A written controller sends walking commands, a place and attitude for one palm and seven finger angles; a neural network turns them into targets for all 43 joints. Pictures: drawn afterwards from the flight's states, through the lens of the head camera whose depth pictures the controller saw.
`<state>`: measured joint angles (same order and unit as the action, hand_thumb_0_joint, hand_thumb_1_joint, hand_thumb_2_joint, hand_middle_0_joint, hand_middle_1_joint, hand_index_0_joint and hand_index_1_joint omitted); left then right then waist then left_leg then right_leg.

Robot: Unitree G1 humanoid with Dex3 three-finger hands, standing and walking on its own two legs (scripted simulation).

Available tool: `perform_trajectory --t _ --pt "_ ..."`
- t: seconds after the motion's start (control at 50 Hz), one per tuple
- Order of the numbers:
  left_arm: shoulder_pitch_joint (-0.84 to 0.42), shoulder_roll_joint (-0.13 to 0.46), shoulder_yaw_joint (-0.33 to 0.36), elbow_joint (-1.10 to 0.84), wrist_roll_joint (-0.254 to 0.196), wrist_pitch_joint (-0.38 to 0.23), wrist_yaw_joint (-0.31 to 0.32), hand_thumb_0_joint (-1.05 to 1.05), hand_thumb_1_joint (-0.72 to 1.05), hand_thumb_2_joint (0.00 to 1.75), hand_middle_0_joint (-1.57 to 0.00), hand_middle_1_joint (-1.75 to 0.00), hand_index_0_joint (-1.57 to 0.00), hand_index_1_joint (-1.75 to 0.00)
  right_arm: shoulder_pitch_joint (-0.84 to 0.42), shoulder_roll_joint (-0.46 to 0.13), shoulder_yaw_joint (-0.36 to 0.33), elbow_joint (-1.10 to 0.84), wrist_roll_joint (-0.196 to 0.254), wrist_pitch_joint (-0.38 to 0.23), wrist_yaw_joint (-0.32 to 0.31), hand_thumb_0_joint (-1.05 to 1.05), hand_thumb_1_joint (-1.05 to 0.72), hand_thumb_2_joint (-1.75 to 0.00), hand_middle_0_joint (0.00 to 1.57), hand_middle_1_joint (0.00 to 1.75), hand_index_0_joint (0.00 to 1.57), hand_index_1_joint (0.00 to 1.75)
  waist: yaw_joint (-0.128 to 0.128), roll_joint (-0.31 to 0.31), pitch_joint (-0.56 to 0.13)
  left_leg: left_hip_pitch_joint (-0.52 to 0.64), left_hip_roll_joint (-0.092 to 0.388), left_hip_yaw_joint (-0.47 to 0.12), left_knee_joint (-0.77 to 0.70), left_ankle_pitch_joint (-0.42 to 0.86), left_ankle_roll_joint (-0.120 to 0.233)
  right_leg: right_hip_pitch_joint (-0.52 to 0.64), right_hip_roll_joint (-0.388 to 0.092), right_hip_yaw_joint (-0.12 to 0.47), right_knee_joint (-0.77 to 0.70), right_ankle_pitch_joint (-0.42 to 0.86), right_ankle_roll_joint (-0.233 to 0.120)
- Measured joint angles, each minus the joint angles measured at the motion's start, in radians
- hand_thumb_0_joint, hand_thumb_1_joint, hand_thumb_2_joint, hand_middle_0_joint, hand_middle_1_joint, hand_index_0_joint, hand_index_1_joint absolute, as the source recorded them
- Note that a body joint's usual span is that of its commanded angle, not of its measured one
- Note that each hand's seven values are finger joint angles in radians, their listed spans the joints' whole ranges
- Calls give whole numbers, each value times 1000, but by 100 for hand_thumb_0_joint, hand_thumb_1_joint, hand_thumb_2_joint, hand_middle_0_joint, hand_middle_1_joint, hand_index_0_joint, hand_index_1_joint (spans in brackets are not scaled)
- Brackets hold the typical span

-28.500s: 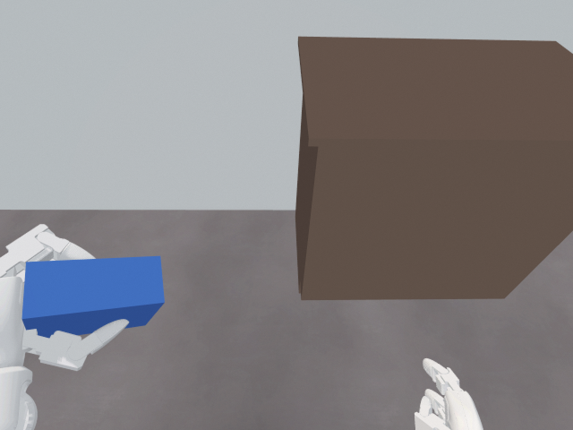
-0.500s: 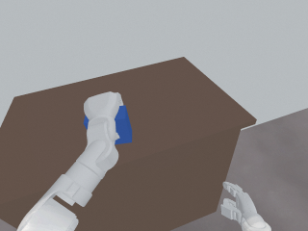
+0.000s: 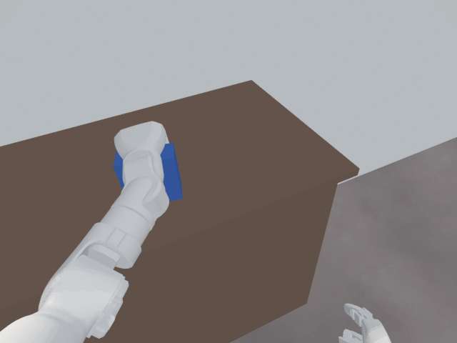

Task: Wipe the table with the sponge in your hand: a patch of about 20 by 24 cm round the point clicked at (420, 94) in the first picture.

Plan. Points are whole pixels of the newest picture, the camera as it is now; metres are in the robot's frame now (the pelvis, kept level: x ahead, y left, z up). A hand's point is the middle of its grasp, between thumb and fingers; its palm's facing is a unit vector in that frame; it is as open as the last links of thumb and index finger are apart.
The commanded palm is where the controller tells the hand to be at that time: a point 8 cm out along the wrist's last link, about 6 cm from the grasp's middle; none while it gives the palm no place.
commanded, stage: wipe forward along the third lane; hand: left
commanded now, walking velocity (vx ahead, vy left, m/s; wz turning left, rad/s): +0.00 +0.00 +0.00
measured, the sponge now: (153, 183) +0.40 +0.18 +0.10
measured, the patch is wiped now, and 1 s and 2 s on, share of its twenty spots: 0.95 0.95 0.95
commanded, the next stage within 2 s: wipe back along the third lane in 1.08 s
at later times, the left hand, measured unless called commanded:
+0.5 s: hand (150, 149) +0.45 +0.19 +0.15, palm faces -0.04 -0.04 -1.00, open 9.5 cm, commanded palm +0.44 +0.21 +0.17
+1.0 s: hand (144, 136) +0.50 +0.22 +0.14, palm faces -0.07 -0.03 -1.00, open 9.5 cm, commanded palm +0.48 +0.24 +0.17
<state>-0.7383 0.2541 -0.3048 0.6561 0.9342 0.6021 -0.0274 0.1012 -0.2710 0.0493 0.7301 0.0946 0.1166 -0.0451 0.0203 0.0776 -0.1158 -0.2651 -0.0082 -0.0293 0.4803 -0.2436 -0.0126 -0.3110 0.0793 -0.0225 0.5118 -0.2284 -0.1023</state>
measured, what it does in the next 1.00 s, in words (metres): stands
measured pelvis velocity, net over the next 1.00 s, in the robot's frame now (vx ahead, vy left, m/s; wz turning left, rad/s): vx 0.02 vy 0.02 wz -0.02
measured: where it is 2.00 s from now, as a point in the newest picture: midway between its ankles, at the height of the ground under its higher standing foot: outside the picture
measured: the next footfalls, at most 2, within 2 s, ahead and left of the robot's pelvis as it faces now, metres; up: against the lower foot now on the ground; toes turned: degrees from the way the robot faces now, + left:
none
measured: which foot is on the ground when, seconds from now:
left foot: down 0.00-1.00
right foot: down 0.00-1.00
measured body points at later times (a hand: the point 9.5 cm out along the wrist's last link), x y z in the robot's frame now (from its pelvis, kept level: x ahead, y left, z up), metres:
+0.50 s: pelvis +0.00 +0.00 +0.00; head +0.00 -0.03 +0.45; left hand +0.45 +0.19 +0.20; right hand +0.11 -0.25 -0.13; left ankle +0.01 +0.14 -0.73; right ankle +0.02 -0.05 -0.74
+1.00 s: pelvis +0.02 +0.02 +0.00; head +0.04 -0.01 +0.45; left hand +0.49 +0.21 +0.20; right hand +0.09 -0.25 -0.14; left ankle +0.01 +0.14 -0.74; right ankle +0.02 -0.05 -0.74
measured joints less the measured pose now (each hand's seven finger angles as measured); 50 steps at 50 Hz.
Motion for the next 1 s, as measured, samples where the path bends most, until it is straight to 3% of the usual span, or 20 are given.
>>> perform_trajectory --t 0.46,0.58,0.68,1.0 --pt "-179 56 84 307 26 -131 44 -1 -53 113 -78 -131 -85 -135 91 -13 -19 21 -7 -9 -11 1 -90 -90 20 30 20 30 -58 -3 -14 -79 8 7 7 5 6 -71 8 7 -18 22 5" --pt "-225 87 114 364 15 -149 58 -1 -53 113 -78 -131 -85 -135 96 -8 -15 34 -7 -18 -12 1 -90 -90 20 30 20 30 -74 -10 -11 -99 10 7 10 3 10 -86 10 7 -24 25 6" --pt "-260 111 124 405 35 -152 55 -1 -53 113 -78 -131 -84 -136 103 -9 -18 32 -10 -18 -7 1 -90 -90 20 30 20 30 -89 -13 -12 -114 13 10 10 1 7 -100 13 10 -31 28 7" --pt "-303 135 143 453 55 -196 57 -1 -53 114 -79 -131 -85 -136 128 -18 -26 35 -17 -17 1 1 -90 -90 20 30 20 30 -102 -12 -19 -138 7 19 5 -7 14 -118 6 21 -49 27 26"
